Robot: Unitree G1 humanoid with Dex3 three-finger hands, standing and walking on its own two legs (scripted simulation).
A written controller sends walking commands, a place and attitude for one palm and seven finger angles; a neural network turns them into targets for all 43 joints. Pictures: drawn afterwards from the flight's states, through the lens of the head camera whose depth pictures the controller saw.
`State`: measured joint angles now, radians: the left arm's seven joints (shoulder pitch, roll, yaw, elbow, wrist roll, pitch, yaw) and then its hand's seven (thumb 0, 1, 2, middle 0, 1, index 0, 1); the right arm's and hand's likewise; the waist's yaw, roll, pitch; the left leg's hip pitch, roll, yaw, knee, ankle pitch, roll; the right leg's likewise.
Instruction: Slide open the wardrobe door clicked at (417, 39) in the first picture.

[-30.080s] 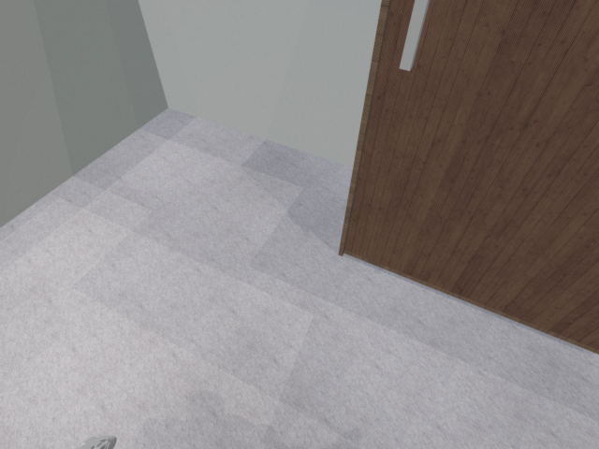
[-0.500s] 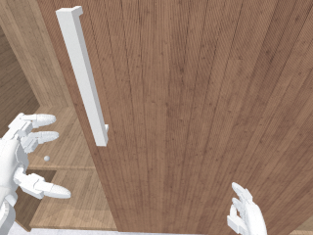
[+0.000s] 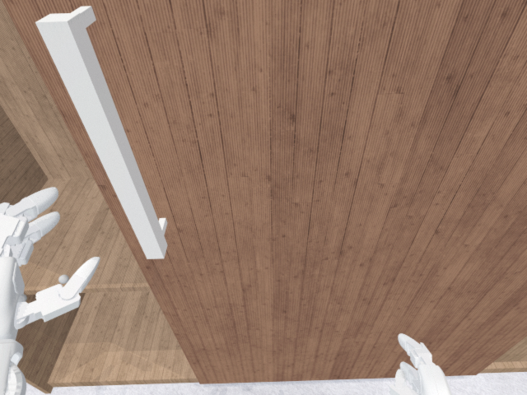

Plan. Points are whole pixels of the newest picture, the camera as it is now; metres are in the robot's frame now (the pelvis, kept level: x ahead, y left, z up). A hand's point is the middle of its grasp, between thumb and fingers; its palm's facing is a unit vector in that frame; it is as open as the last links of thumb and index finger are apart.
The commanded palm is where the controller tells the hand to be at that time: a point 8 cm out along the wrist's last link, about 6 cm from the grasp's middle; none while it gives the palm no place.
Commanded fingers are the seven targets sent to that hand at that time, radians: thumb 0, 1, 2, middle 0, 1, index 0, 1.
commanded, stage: draw the hand back to the body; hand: left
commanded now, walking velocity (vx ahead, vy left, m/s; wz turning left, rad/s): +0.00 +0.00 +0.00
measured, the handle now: (128, 157) +0.31 +0.20 +0.25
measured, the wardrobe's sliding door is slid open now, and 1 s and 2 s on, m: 0.53 0.53 0.53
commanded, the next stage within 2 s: step back with the hand held close in 0.50 s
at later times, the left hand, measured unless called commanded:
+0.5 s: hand (55, 274) +0.19 +0.27 +0.17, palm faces +0.46 -0.81 -0.37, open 7.5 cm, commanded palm +0.14 +0.30 +0.18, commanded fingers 0.00 0.90 0.90 -0.20 -0.30 -0.20 -0.30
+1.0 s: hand (41, 293) +0.17 +0.28 +0.16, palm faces +0.34 -0.78 -0.53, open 7.4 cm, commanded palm +0.11 +0.32 +0.18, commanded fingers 0.00 0.90 0.90 -0.20 -0.30 -0.20 -0.30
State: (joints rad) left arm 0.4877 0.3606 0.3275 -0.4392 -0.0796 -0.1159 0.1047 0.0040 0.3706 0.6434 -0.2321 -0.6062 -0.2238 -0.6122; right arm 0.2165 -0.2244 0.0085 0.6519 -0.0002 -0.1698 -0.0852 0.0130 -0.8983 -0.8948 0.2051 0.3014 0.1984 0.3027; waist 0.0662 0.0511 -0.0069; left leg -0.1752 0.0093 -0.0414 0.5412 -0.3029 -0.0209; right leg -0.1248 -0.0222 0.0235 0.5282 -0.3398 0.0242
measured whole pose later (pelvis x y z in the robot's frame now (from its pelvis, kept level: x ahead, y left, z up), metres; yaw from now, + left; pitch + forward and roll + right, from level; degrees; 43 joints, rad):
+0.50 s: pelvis +0.00 +0.01 +0.00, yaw +0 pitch -4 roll +0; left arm 0.45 0.35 0.33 -0.43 -0.08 -0.07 0.11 0.02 0.89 0.89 -0.21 -0.30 -0.21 -0.31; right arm 0.19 -0.21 0.02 0.63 -0.01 -0.11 -0.07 0.01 -0.90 -0.89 0.21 0.30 0.20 0.30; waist 0.08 0.04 0.00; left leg -0.15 0.00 -0.04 0.50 -0.29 -0.01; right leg -0.09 -0.03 0.02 0.47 -0.31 0.03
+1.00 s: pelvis -0.04 +0.02 +0.00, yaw -1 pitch +1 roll -1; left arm 0.56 0.44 0.41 -0.51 -0.05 -0.16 0.11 0.02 0.89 0.90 -0.22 -0.30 -0.21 -0.30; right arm 0.17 -0.23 0.00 0.55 0.01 -0.02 -0.07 0.01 -0.90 -0.89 0.20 0.30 0.20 0.30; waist 0.02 0.02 0.04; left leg -0.32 0.00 -0.03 0.51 -0.22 0.00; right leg -0.25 -0.03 0.04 0.46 -0.23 0.05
